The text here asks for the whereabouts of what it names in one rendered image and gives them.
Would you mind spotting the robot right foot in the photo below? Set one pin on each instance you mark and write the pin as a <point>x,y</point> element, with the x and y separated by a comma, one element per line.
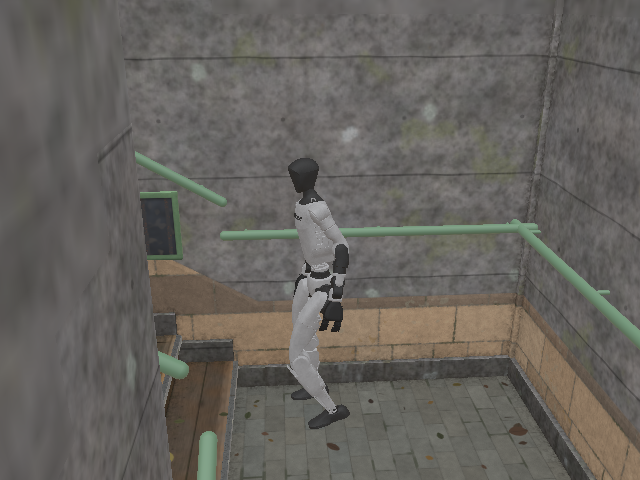
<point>302,394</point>

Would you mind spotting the left robot hand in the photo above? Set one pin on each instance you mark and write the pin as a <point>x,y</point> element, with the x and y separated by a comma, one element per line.
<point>332,312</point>

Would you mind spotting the robot left upper arm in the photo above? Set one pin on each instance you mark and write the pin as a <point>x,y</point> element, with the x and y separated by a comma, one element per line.
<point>321,215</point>

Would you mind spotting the robot left shin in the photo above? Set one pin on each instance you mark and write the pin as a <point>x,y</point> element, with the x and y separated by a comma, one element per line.
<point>312,382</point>

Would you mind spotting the robot right forearm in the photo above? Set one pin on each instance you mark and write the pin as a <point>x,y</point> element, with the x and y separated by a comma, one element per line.
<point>306,269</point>

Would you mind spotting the robot left forearm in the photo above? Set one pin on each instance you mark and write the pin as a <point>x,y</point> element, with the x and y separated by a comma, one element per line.
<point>339,272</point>

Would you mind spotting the right robot hand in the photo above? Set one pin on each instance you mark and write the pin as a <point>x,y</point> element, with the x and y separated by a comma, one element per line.
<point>297,281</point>

